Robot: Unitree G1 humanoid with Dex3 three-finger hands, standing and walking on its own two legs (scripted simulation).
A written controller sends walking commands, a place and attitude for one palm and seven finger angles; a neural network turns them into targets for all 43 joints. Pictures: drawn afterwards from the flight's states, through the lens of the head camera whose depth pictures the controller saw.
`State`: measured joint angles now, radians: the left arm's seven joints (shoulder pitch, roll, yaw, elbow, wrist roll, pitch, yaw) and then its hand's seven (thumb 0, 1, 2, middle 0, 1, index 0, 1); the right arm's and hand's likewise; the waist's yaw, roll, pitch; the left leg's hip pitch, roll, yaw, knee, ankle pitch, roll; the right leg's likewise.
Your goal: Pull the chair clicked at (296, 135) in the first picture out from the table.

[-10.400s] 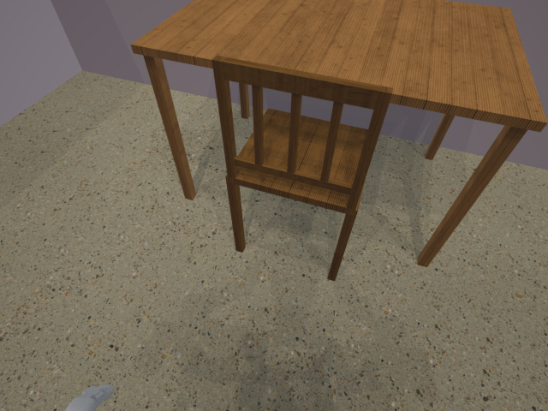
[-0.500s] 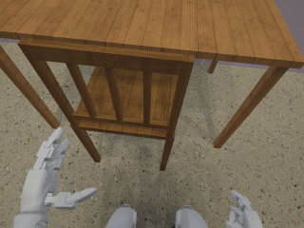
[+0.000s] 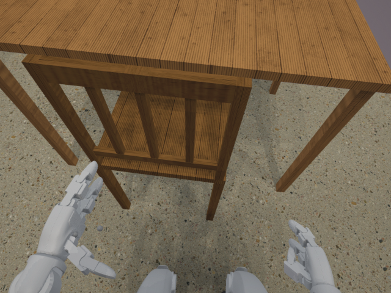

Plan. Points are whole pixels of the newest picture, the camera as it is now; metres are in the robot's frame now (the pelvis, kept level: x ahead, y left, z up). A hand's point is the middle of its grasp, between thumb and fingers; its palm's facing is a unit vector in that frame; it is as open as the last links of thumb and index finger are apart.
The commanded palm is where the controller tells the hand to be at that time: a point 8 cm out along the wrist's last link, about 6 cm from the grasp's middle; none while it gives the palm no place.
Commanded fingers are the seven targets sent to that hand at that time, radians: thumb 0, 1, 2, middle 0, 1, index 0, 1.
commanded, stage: raise the hand toward the chair's back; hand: left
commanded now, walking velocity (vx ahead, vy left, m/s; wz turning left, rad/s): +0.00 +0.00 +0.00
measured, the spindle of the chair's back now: (149, 128) +0.48 +0.15 -0.01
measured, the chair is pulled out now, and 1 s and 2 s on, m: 0.00 0.00 0.00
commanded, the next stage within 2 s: aim the fingers beside a spindle in 0.64 s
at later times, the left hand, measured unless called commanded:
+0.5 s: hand (85, 211) +0.25 +0.21 +0.05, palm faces -0.01 -1.00 -0.07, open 16.9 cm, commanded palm +0.22 +0.26 +0.05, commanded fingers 0.00 -0.50 0.30 -0.06 -0.08 -0.06 -0.08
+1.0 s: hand (106, 214) +0.25 +0.18 +0.04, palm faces -0.11 -0.99 -0.05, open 16.9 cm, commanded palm +0.24 +0.25 +0.04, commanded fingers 0.00 -0.50 0.30 -0.06 -0.08 -0.06 -0.08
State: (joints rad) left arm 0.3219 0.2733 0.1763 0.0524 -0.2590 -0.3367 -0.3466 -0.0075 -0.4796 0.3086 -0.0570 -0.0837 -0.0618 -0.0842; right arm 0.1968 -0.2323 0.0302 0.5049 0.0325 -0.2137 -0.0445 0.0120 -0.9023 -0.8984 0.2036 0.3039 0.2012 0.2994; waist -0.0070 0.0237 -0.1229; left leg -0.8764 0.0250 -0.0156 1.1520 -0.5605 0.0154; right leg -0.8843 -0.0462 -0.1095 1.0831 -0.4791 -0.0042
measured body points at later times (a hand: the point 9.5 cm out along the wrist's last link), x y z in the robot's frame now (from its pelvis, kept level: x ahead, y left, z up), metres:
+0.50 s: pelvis +0.00 +0.00 +0.01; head +0.08 +0.02 +0.45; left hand +0.24 +0.27 +0.06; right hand +0.17 -0.24 -0.07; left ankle +0.00 +0.11 -0.65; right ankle +0.03 -0.12 -0.65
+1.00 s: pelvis -0.01 +0.00 +0.00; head +0.08 +0.00 +0.44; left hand +0.25 +0.23 +0.04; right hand +0.17 -0.25 -0.08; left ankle +0.00 +0.11 -0.65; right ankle +0.03 -0.12 -0.65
